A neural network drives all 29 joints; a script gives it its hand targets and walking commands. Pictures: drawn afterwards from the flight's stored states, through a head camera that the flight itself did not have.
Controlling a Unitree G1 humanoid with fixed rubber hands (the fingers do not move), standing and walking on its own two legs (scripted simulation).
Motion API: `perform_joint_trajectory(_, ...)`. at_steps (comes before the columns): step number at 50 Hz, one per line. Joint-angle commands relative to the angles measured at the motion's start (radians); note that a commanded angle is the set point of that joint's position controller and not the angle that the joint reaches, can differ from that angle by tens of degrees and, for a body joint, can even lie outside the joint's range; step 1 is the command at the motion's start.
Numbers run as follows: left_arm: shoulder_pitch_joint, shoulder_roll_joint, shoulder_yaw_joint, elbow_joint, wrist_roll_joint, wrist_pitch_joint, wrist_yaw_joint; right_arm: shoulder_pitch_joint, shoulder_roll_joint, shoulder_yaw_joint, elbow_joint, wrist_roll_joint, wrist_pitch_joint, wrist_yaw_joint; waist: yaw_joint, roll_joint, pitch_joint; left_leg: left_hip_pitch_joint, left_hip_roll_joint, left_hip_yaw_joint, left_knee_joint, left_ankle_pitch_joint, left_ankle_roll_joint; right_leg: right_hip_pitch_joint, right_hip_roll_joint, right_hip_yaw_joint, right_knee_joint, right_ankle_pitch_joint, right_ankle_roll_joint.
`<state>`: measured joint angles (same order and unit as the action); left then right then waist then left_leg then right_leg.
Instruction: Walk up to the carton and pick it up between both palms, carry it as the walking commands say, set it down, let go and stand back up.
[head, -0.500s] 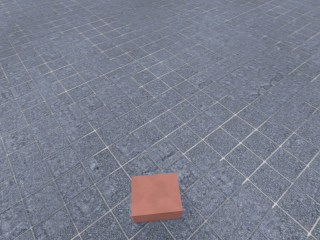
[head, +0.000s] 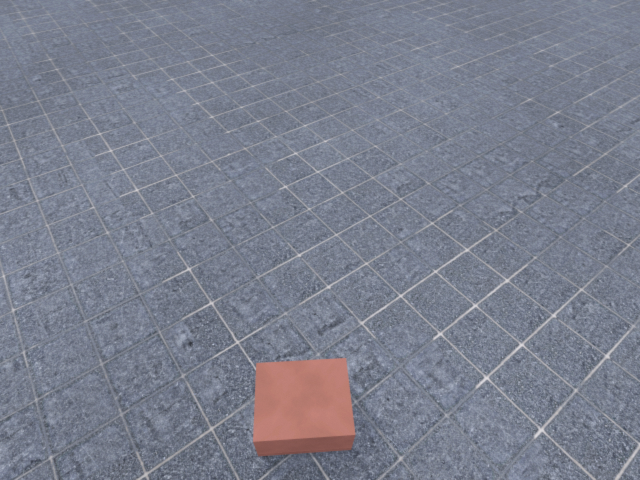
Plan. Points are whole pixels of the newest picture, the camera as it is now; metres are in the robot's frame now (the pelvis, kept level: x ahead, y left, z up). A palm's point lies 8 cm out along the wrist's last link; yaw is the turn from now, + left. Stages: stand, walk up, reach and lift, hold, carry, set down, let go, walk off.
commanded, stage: walk up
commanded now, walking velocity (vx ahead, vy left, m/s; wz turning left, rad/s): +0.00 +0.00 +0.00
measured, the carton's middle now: (303, 406) +0.46 +0.04 -0.71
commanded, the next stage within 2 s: stand in 0.50 s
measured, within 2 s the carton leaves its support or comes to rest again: neither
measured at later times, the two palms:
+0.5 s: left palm out of the picture +0.02 +0.20 -0.14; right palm out of the picture +0.00 -0.24 -0.15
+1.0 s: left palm out of the picture +0.03 +0.21 -0.15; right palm out of the picture +0.02 -0.24 -0.15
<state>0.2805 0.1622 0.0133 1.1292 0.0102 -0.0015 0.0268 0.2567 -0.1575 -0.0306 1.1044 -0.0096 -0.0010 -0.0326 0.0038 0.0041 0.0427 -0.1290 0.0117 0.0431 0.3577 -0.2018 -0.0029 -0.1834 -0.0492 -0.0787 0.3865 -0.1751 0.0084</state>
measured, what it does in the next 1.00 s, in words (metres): stands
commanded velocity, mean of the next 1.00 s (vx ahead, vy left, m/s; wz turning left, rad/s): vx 0.00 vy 0.00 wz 0.01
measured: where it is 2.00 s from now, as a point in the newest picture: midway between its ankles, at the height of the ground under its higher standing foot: outside the picture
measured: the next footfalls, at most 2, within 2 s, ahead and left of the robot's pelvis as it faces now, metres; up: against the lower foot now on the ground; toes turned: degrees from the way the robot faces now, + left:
none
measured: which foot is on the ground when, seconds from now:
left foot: down 0.00-1.00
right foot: down 0.00-1.00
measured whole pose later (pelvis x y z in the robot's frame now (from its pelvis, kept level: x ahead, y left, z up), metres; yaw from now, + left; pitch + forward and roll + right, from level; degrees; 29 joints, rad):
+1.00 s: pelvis +0.03 -0.01 -0.01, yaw +1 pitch +1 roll +0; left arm 0.27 0.15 0.01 1.10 -0.01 0.02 0.04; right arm 0.30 -0.15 -0.02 1.11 0.01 0.02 -0.06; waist 0.00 0.01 -0.01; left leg -0.18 0.03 0.02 0.44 -0.28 -0.02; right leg -0.22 -0.03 -0.10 0.46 -0.26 -0.01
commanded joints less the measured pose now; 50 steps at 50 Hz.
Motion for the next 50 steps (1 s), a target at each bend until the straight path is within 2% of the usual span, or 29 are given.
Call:
perform_joint_trajectory(1, 0.033, 0.085, 0.011, -0.011, -0.001, -0.015, 0.005, 0.056, -0.078, -0.009, -0.006, -0.002, -0.004, -0.004, -0.012, -0.064, 0.026, -0.017, 0.075, -0.066, -0.051, 0.023, 0.021, -0.027, -0.078, 0.128, -0.124, -0.043, -0.017)
perform_joint_trajectory(6, 0.047, 0.085, 0.013, -0.002, 0.0, -0.014, 0.008, 0.066, -0.075, -0.009, 0.017, -0.002, -0.005, -0.005, -0.008, -0.044, 0.028, -0.021, 0.077, -0.054, -0.05, 0.051, 0.012, -0.002, -0.08, 0.126, -0.122, -0.014, -0.018)
perform_joint_trajectory(8, 0.044, 0.088, 0.016, -0.001, -0.003, -0.012, 0.009, 0.072, -0.065, -0.006, 0.022, -0.003, -0.006, -0.007, -0.007, -0.019, 0.023, -0.019, 0.085, -0.051, -0.052, 0.068, 0.008, 0.01, -0.075, 0.113, -0.107, 0.005, -0.02)
perform_joint_trajectory(10, 0.044, 0.089, 0.016, 0.001, -0.001, -0.012, 0.01, 0.077, -0.061, -0.004, 0.031, -0.004, -0.006, -0.008, -0.006, -0.028, 0.021, -0.026, 0.085, -0.048, -0.051, 0.072, 0.005, 0.022, -0.076, 0.114, -0.106, 0.01, -0.022)
perform_joint_trajectory(11, 0.041, 0.093, 0.018, -0.001, -0.002, -0.011, 0.01, 0.071, -0.073, -0.006, 0.031, -0.004, -0.006, -0.008, -0.005, -0.005, 0.018, -0.024, 0.088, -0.048, -0.052, 0.083, 0.004, 0.025, -0.074, 0.108, -0.099, 0.017, -0.02)
perform_joint_trajectory(13, 0.046, 0.09, 0.02, 0.001, -0.002, -0.011, 0.01, 0.076, -0.068, -0.005, 0.032, -0.004, -0.007, -0.01, -0.002, -0.014, 0.015, -0.025, 0.088, -0.045, -0.046, 0.086, 0.005, 0.031, -0.073, 0.105, -0.099, 0.025, -0.019)
perform_joint_trajectory(15, 0.042, 0.084, 0.021, 0.0, -0.003, -0.012, 0.011, 0.086, -0.064, -0.003, 0.043, -0.004, -0.009, -0.012, -0.002, 0.012, 0.023, -0.027, 0.097, -0.047, -0.052, 0.125, 0.002, 0.042, -0.069, 0.091, -0.081, 0.063, -0.02)
perform_joint_trajectory(18, 0.045, 0.089, 0.023, 0.006, -0.002, -0.011, 0.013, 0.088, -0.069, -0.004, 0.041, -0.004, -0.007, -0.013, -0.003, -0.015, 0.022, -0.031, 0.096, -0.046, -0.045, 0.122, 0.001, 0.051, -0.071, 0.09, -0.085, 0.074, -0.021)
perform_joint_trajectory(21, 0.037, 0.083, 0.021, 0.005, -0.001, -0.009, 0.013, 0.093, -0.069, -0.004, 0.044, -0.005, -0.006, -0.015, -0.005, -0.006, 0.046, -0.032, 0.096, -0.046, -0.045, 0.119, 0.0, 0.037, -0.073, 0.094, -0.088, 0.068, -0.02)
perform_joint_trajectory(22, 0.031, 0.085, 0.022, 0.003, -0.001, -0.008, 0.013, 0.098, -0.068, -0.004, 0.045, -0.004, -0.004, -0.015, -0.008, -0.019, 0.042, -0.032, 0.094, -0.042, -0.045, 0.109, -0.001, 0.038, -0.072, 0.098, -0.091, 0.061, -0.02)
perform_joint_trajectory(27, 0.034, 0.091, 0.031, 0.003, 0.001, -0.005, 0.014, 0.097, -0.077, -0.013, 0.048, -0.007, -0.006, -0.021, -0.007, -0.006, 0.041, -0.05, 0.099, -0.042, -0.016, 0.137, -0.003, 0.046, -0.079, 0.062, -0.06, 0.066, -0.015)
perform_joint_trajectory(31, 0.03, 0.089, 0.029, 0.003, 0.001, -0.006, 0.015, 0.099, -0.075, -0.013, 0.043, -0.007, -0.003, -0.024, -0.014, -0.019, 0.029, -0.04, 0.098, -0.038, 0.003, 0.147, -0.002, 0.027, -0.085, 0.059, -0.052, 0.078, -0.018)
perform_joint_trajectory(37, 0.033, 0.079, 0.029, -0.002, -0.001, -0.004, 0.016, 0.101, -0.066, -0.009, 0.04, -0.008, -0.003, -0.024, -0.01, -0.007, 0.015, -0.051, 0.104, -0.043, 0.006, 0.169, 0.0, 0.033, -0.082, 0.039, -0.029, 0.089, -0.021)
perform_joint_trajectory(39, 0.032, 0.075, 0.027, -0.006, 0.0, -0.005, 0.016, 0.104, -0.068, -0.007, 0.04, -0.007, -0.004, -0.024, -0.009, 0.014, 0.009, -0.048, 0.105, -0.046, 0.004, 0.174, 0.002, 0.037, -0.085, 0.042, -0.023, 0.104, -0.022)
perform_joint_trajectory(47, 0.043, 0.072, 0.029, -0.005, 0.002, -0.003, 0.016, 0.105, -0.067, -0.009, 0.031, -0.007, -0.003, -0.026, -0.008, -0.004, 0.02, -0.057, 0.106, -0.052, -0.001, 0.157, 0.009, 0.022, -0.084, 0.037, -0.026, 0.069, -0.02)
perform_joint_trajectory(48, -0.308, 0.117, -0.029, -0.356, -0.071, 0.026, 0.003, -0.246, -0.113, 0.034, -0.32, 0.102, 0.035, -0.025, 0.022, -0.039, -0.196, -0.332, 0.004, -0.044, 0.123, -0.198, 0.019, -0.219, -0.002, 0.108, 0.119, -0.26, -0.035)
perform_joint_trajectory(49, -0.655, 0.189, -0.011, -0.653, -0.076, 0.087, 0.002, -0.597, -0.176, 0.046, -0.629, 0.133, 0.101, -0.039, 0.003, 0.007, -0.131, -0.372, 0.014, -0.009, 0.178, -0.213, 0.03, -0.295, 0.002, 0.085, 0.121, -0.305, -0.055)
perform_joint_trajectory(50, -0.571, 0.192, -0.028, -0.682, -0.089, 0.177, 0.014, -0.545, -0.189, 0.067, -0.627, 0.116, 0.193, -0.044, 0.005, -0.019, -0.133, -0.364, 0.026, -0.004, 0.204, -0.217, 0.034, -0.284, 0.0, 0.068, 0.146, -0.316, -0.039)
